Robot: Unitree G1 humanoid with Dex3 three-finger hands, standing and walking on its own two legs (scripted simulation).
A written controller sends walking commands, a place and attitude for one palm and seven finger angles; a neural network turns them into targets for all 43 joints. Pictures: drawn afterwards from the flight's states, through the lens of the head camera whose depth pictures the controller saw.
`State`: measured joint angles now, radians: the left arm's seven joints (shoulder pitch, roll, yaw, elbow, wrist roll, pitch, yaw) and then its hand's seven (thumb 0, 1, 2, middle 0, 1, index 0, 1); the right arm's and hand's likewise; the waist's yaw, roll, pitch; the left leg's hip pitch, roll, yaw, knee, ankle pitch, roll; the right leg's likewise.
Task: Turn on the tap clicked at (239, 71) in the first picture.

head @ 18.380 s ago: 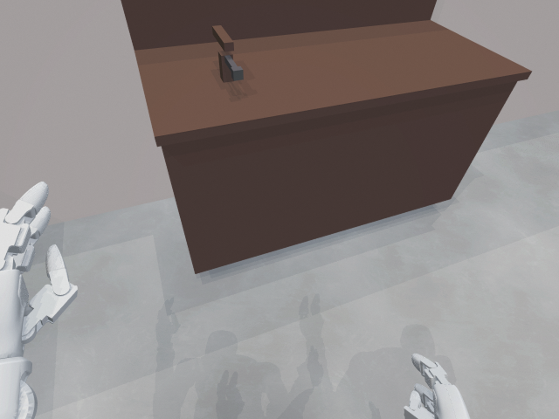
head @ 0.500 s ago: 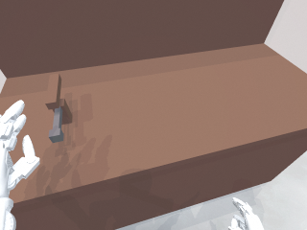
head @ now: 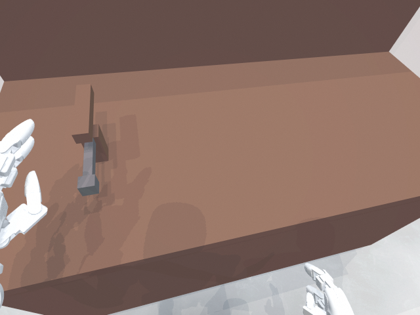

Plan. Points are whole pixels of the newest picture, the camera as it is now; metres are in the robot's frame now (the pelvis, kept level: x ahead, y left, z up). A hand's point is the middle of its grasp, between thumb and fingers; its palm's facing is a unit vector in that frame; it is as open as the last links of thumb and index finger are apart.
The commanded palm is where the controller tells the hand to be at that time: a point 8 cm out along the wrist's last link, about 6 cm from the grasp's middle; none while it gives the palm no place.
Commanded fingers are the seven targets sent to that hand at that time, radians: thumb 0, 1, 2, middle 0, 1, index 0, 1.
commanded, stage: come to a stop and stand still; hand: left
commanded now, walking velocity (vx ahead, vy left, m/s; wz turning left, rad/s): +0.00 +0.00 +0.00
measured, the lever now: (88, 185) +0.31 +0.25 +0.06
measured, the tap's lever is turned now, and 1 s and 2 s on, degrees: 0 0 0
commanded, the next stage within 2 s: look again from close up in 0.94 s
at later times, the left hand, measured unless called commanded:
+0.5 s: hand (39, 243) +0.17 +0.23 +0.16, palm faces +0.37 -0.87 -0.32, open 7.4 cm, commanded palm +0.12 +0.25 +0.18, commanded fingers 0.00 0.90 0.90 -0.20 -0.30 -0.20 -0.30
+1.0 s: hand (23, 277) +0.14 +0.23 +0.16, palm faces +0.39 -0.87 -0.30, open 7.4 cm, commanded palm +0.09 +0.25 +0.18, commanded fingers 0.00 0.90 0.90 -0.20 -0.30 -0.20 -0.30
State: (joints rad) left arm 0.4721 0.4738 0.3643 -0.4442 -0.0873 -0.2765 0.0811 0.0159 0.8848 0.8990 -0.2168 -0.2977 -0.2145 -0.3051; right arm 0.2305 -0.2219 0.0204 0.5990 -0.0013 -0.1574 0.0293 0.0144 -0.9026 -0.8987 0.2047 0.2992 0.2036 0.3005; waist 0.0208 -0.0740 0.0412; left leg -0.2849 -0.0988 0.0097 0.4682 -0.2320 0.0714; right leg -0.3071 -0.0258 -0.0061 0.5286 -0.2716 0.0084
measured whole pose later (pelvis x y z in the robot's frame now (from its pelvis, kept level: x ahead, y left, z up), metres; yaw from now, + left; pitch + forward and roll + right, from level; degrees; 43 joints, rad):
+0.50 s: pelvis -0.03 -0.03 +0.00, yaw +2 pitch +1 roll +0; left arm 0.45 0.40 0.35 -0.42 -0.15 -0.23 0.08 0.02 0.89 0.90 -0.21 -0.30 -0.21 -0.30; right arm 0.21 -0.25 0.02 0.59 0.04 -0.16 0.01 0.01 -0.90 -0.90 0.20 0.30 0.20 0.30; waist 0.02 -0.02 0.02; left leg -0.29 -0.05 -0.04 0.46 -0.18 0.03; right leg -0.27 0.01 -0.08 0.45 -0.19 -0.04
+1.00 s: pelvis -0.06 -0.03 +0.00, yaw +2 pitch -1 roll -1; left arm 0.45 0.40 0.32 -0.40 -0.15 -0.22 0.10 0.02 0.89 0.90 -0.21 -0.30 -0.21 -0.30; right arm 0.23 -0.21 0.04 0.63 0.04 -0.20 0.00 0.02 -0.90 -0.90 0.20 0.30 0.20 0.30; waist 0.02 -0.01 0.01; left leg -0.31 -0.04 -0.06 0.46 -0.14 0.02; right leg -0.27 0.02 -0.09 0.43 -0.14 -0.04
